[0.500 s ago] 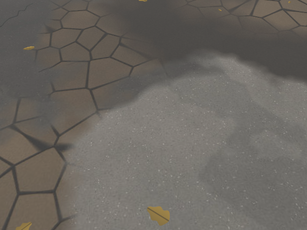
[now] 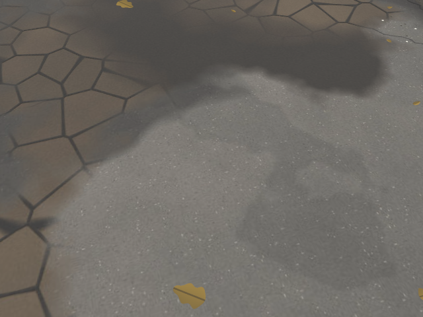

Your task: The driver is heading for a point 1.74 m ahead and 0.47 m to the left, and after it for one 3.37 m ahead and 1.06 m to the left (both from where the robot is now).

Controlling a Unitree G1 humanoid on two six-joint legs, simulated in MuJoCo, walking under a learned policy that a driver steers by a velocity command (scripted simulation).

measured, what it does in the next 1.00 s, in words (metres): goes down: right foot 0.15 m lower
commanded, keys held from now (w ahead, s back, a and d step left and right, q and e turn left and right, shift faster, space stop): w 0.62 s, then no key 0.14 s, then q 0.24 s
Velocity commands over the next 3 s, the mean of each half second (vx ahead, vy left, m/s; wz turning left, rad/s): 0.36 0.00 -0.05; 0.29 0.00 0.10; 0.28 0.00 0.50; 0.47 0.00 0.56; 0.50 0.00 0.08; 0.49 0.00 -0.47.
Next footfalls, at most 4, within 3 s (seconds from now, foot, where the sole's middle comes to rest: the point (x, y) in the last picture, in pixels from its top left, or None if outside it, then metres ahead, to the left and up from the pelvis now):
0.62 right None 0.41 -0.21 -0.91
1.04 left None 0.50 0.04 -0.91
1.56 right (266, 284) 0.66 -0.14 -0.91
2.04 left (163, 246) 0.79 0.25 -0.91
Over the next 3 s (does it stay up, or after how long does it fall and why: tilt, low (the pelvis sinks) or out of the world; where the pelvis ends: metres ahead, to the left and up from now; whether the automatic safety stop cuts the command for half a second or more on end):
stays up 1.19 0.33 -0.13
